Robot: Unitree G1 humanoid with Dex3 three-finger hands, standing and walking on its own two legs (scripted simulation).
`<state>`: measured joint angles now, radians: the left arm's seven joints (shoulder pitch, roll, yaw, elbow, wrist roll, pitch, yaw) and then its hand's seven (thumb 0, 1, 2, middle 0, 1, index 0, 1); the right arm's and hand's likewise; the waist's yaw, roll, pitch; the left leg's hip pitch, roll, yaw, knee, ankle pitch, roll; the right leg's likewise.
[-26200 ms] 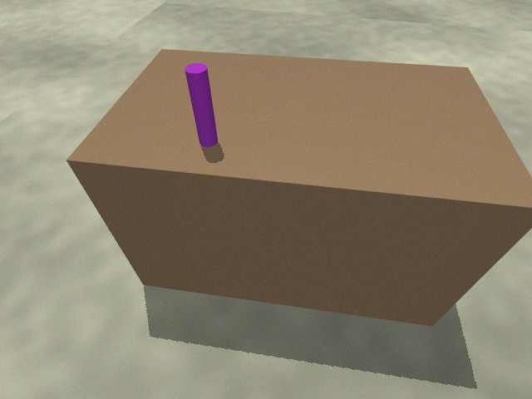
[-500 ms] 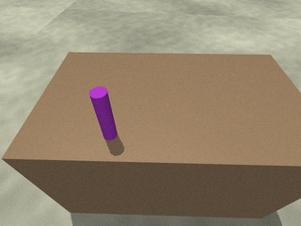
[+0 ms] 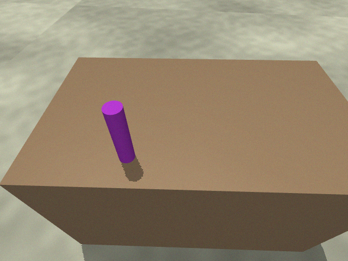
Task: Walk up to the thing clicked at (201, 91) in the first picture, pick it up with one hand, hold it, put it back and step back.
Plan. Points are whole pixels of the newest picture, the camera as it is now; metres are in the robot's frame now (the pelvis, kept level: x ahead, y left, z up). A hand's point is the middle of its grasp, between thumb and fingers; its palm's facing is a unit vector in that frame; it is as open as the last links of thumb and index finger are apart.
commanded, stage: stand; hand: left
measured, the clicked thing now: (120, 135) +0.44 +0.16 +0.02
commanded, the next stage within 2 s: step back in 1.92 s
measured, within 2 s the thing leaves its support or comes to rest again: neither
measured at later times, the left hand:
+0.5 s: hand out of the picture +0.07 +0.25 -0.16, palm faces -0.02 -0.94 -0.34, open 7.4 cm
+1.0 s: hand out of the picture +0.06 +0.26 -0.16, palm faces -0.02 -0.94 -0.34, open 7.4 cm
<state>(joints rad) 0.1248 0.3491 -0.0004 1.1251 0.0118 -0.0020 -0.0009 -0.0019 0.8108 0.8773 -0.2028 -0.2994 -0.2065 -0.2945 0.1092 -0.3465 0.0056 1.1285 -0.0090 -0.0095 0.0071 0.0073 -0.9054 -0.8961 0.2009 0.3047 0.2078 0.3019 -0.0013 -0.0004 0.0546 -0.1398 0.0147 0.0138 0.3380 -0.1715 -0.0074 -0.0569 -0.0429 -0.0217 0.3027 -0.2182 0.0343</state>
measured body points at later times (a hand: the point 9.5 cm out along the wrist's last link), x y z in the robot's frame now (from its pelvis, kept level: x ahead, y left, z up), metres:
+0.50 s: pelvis +0.01 +0.00 +0.00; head +0.02 +0.00 +0.45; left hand +0.07 +0.30 -0.14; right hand +0.08 -0.30 -0.13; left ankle +0.01 +0.12 -0.75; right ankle -0.03 -0.14 -0.75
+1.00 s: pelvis +0.00 +0.00 +0.00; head +0.01 +0.00 +0.45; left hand +0.06 +0.31 -0.13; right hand +0.07 -0.30 -0.13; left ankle +0.01 +0.12 -0.75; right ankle -0.03 -0.14 -0.75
